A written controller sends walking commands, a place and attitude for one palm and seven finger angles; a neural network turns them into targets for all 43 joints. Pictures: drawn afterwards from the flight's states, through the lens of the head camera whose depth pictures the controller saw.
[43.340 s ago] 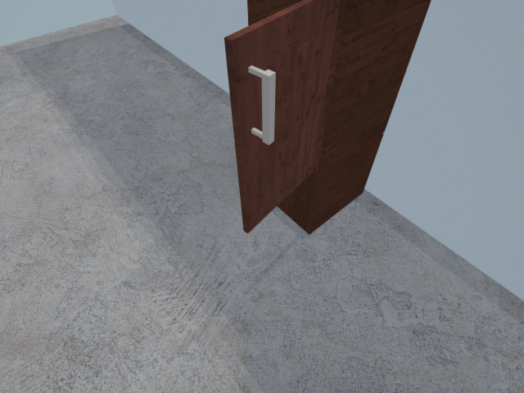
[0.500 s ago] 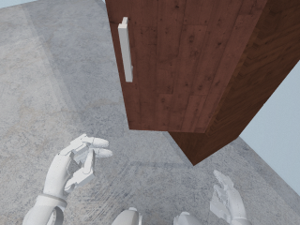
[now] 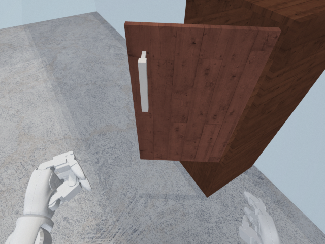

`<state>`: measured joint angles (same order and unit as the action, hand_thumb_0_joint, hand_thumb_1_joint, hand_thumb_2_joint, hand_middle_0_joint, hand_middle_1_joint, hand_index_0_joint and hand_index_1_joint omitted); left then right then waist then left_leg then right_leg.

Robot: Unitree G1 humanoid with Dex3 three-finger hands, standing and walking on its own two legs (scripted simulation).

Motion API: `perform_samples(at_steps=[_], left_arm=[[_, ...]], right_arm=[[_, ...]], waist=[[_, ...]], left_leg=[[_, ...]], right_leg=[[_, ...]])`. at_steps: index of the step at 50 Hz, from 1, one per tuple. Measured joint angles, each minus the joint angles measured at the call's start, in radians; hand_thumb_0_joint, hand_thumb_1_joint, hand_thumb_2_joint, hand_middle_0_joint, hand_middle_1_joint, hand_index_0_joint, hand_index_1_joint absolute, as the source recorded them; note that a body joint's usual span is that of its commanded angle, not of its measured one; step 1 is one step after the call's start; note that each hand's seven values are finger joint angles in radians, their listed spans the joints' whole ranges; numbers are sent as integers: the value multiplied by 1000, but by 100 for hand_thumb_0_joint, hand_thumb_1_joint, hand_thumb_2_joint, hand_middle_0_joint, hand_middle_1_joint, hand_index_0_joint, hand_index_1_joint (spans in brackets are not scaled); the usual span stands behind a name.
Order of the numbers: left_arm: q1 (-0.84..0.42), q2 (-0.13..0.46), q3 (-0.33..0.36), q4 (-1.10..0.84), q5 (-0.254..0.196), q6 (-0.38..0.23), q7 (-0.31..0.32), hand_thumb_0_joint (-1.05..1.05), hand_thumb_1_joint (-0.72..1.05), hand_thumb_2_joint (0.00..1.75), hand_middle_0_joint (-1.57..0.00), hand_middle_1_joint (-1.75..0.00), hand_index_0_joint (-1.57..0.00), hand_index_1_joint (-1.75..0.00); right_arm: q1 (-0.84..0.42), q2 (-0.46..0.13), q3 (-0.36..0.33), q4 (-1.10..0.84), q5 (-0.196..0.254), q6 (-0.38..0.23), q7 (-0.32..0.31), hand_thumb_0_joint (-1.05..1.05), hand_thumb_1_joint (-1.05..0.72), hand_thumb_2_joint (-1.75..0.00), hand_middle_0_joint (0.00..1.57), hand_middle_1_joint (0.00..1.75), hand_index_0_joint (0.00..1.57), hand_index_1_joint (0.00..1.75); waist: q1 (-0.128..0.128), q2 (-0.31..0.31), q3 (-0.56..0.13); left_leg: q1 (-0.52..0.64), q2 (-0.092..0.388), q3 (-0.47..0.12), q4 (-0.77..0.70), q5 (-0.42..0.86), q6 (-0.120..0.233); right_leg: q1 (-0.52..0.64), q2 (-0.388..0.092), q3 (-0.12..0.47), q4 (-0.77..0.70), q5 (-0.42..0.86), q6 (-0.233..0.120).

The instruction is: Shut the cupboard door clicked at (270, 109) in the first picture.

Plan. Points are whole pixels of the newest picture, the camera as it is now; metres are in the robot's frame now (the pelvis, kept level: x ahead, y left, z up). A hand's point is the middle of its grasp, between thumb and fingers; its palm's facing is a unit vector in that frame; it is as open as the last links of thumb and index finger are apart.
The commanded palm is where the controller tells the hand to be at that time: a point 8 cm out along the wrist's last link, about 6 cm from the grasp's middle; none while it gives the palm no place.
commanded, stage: raise the hand and make a fist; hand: left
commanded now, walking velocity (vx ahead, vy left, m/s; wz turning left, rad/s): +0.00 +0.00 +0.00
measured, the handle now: (144, 83) +0.49 +0.09 +0.14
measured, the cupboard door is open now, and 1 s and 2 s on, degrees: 56 56 56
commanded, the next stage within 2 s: bring the fist close to the handle in 0.72 s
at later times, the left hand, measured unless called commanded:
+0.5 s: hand (84, 162) +0.24 +0.18 +0.14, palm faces +0.02 -1.00 -0.03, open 3.1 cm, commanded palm +0.21 +0.23 +0.14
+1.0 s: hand (97, 159) +0.25 +0.15 +0.14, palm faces +0.09 -1.00 -0.04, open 3.1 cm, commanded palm +0.23 +0.20 +0.14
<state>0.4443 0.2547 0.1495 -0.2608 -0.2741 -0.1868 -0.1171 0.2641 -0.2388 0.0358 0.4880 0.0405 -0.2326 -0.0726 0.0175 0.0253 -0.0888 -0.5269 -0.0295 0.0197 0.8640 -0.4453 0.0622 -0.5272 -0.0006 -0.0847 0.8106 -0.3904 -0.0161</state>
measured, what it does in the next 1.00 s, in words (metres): stands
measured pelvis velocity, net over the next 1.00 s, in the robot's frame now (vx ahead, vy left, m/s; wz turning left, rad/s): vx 0.00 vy -0.03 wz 0.02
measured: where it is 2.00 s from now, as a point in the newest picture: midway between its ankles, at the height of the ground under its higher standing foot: outside the picture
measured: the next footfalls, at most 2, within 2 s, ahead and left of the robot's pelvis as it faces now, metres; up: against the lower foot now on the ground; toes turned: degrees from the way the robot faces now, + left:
none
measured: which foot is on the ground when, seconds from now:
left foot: down 0.00-1.00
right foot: down 0.00-1.00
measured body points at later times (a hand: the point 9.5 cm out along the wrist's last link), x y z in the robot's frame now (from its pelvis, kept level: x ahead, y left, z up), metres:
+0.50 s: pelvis +0.01 -0.01 +0.02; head +0.00 -0.02 +0.47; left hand +0.23 +0.23 +0.14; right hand +0.19 -0.23 -0.05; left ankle +0.00 +0.07 -0.70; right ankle +0.01 -0.11 -0.70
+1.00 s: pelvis +0.00 -0.03 +0.02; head +0.00 -0.05 +0.47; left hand +0.24 +0.21 +0.15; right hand +0.18 -0.25 -0.05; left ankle +0.00 +0.07 -0.70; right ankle +0.01 -0.11 -0.70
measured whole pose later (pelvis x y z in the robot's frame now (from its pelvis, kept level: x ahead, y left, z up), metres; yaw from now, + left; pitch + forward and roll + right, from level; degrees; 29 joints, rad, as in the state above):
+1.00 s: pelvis +0.00 -0.03 +0.02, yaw +1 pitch +0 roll +0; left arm 0.18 0.22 0.14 -0.14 -0.25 -0.03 -0.12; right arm 0.23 -0.25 0.06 0.60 0.05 -0.25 -0.09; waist 0.04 0.05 -0.01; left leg -0.31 -0.02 0.00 0.64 -0.33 0.03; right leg -0.32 0.01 -0.10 0.62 -0.31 -0.05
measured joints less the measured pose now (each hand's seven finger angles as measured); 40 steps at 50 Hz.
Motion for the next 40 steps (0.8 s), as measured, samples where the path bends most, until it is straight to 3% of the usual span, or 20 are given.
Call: perform_samples(at_steps=[4,9,12,20,27,30,34,37,40], left_arm=[[-42,-14,20,-17,-5,8,-8,2,90,90,-119,-138,-119,-139],[-80,-14,-26,1,10,108,-66,2,90,90,-125,-145,-125,-145],[-93,8,-16,14,9,157,-70,2,90,90,-127,-147,-127,-148],[-195,7,74,40,-22,151,-51,2,90,90,-129,-149,-129,-150],[-150,-10,15,45,-6,244,-92,2,90,90,-130,-149,-130,-150],[-132,-4,21,41,2,233,-60,2,90,90,-130,-149,-130,-150],[-148,-6,54,37,6,159,-18,2,90,90,-130,-149,-130,-150],[-168,-15,55,41,6,129,-27,2,90,90,-130,-149,-130,-150],[-167,-19,30,53,4,149,-62,2,90,90,-130,-150,-130,-150]], right_arm=[[-5,-2,20,8,1,-5,12,2,-90,-90,20,30,21,30],[-16,-3,37,27,8,4,6,2,-90,-90,20,30,21,30],[-16,7,44,37,9,12,-2,2,-90,-90,20,30,21,30],[-4,-1,43,87,16,-5,-4,2,-90,-90,20,30,21,30],[-5,-16,28,82,19,11,-7,2,-90,-90,20,30,21,30],[-4,-11,21,79,12,11,-8,2,-90,-90,20,30,21,30],[-3,-9,19,88,7,-2,-1,2,-90,-90,20,30,21,30],[-8,-15,21,98,9,-9,2,2,-90,-90,20,30,21,30],[-14,-19,23,101,14,-7,-2,2,-90,-90,20,30,21,30]], waist=[[17,14,-2],[26,31,12],[26,26,20],[30,24,35],[15,27,37],[16,14,43],[24,5,50],[27,14,52],[25,28,52]], left_leg=[[34,-3,-13,-24,7,0],[82,-8,-14,-69,25,3],[115,-9,-8,-106,40,1],[179,-6,-14,-169,67,-8],[214,-5,-2,-215,87,-10],[224,-3,1,-227,93,-16],[225,1,-7,-224,95,-23],[223,3,-15,-217,95,-26],[224,4,-17,-219,98,-27]], right_leg=[[44,-1,-11,-34,7,2],[92,-4,-11,-78,24,5],[117,-4,-4,-104,35,4],[181,1,-9,-165,59,-4],[204,4,5,-194,74,-6],[208,6,8,-196,76,-11],[212,10,0,-194,76,-19],[216,12,-9,-195,77,-22],[218,13,-11,-198,80,-24]])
